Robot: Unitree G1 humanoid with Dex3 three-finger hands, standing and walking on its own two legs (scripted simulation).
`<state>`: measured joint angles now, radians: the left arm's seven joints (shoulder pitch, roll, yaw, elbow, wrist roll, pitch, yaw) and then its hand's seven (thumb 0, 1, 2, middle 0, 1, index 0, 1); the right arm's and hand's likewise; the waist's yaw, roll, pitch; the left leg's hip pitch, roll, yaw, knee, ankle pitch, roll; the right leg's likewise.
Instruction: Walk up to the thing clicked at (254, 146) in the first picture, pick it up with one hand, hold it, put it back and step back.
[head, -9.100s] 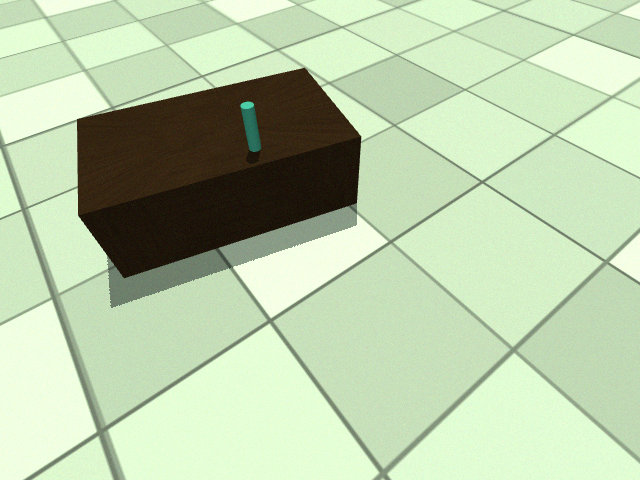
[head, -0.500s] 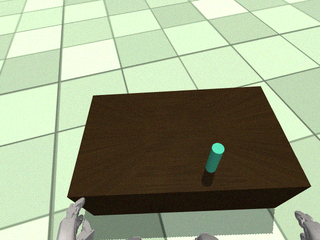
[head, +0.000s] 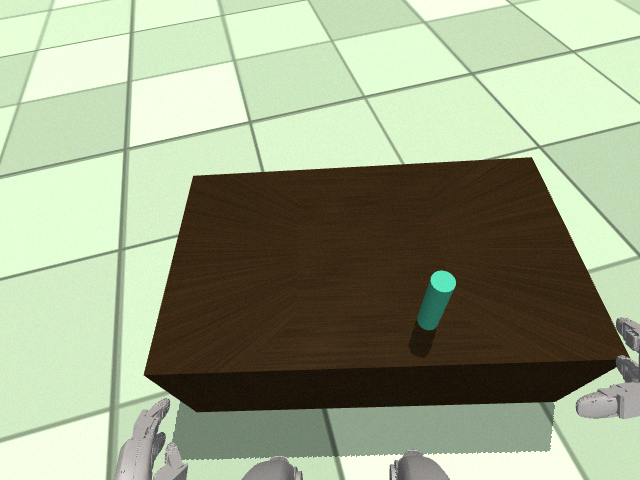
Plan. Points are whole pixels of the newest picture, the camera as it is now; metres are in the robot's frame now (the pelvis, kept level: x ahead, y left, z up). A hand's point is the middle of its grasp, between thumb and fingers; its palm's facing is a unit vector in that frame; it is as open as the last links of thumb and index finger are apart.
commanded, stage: go down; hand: right
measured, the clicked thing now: (434, 302) +0.47 -0.17 -0.27
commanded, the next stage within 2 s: approach in 0.98 s
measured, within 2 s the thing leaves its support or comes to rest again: neither
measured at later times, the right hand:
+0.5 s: hand (612, 313) +0.33 -0.33 -0.02, palm faces +0.11 +0.98 -0.14, open 17.5 cm
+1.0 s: hand (620, 290) +0.36 -0.35 -0.02, palm faces +0.11 +0.99 -0.11, open 17.5 cm
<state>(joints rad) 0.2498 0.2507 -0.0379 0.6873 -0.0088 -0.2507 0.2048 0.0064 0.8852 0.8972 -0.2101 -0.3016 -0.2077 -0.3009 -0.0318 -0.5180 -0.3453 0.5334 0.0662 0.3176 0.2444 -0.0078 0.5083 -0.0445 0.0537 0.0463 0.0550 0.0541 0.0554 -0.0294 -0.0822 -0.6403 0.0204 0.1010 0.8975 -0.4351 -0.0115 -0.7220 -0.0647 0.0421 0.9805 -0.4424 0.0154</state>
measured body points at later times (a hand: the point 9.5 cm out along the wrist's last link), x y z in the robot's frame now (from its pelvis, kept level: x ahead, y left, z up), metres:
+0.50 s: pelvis -0.01 +0.00 -0.01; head +0.09 -0.02 +0.43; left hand +0.06 +0.29 -0.10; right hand +0.32 -0.39 -0.01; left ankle +0.01 +0.13 -0.69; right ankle +0.02 -0.12 -0.69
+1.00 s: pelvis +0.00 -0.01 -0.01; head +0.11 -0.04 +0.42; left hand +0.06 +0.28 -0.11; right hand +0.35 -0.41 -0.01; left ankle +0.01 +0.13 -0.68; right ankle +0.02 -0.12 -0.69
